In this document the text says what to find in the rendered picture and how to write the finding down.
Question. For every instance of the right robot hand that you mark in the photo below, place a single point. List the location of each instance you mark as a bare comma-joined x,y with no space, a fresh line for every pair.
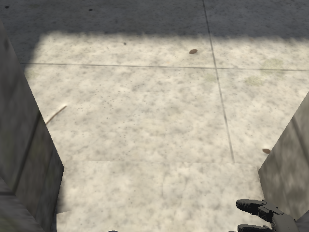
269,212

